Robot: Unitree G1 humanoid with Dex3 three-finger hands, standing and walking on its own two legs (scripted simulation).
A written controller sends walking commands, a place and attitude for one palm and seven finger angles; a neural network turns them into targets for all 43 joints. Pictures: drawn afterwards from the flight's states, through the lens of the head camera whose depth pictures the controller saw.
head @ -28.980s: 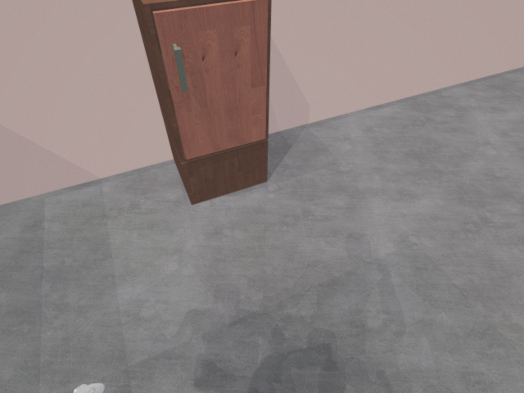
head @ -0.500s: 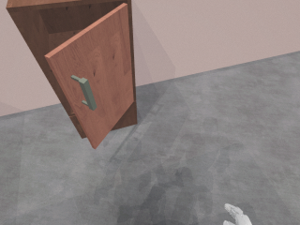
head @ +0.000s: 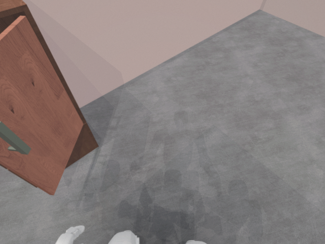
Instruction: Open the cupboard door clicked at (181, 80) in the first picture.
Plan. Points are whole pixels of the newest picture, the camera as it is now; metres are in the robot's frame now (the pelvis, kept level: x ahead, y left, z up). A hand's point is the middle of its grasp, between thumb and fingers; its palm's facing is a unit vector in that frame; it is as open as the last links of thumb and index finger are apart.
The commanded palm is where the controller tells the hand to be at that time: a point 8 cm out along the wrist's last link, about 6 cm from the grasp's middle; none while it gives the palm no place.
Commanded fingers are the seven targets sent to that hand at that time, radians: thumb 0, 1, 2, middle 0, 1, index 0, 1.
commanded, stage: walk to a spot facing it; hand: left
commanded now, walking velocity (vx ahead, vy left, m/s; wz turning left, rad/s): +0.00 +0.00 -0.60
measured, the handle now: (5, 138) +0.37 +0.46 -0.02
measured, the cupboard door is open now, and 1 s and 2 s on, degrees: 42 42 42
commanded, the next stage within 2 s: turn to face it in 1.76 s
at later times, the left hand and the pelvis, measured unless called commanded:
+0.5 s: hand (114, 234) +0.16 +0.14 -0.15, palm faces -0.25 -0.93 -0.25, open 7.4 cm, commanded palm none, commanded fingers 0.00 0.90 0.90 -0.20 -0.30 -0.20 -0.30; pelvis +0.03 -0.04 +0.01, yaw -17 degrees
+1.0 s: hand (166, 154) +0.40 +0.00 -0.14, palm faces -0.59 -0.79 -0.19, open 7.4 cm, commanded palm none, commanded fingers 0.00 0.90 0.90 -0.20 -0.30 -0.20 -0.30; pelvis +0.19 -0.09 +0.01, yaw -35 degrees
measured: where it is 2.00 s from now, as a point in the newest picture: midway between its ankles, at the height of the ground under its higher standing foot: (233, 187)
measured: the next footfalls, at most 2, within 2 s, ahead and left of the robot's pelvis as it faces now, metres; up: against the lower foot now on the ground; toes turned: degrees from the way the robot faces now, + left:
left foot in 0.06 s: +0.07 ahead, +0.13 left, +0.00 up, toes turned +1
right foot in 0.36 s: +0.03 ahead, -0.14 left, +0.00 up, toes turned -17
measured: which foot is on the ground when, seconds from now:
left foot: up 0.00-0.04, down 0.06-0.34, up 0.36-0.68, down 0.70-1.00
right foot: down 0.00-0.06, up 0.08-0.34, down 0.36-0.70, up 0.72-1.00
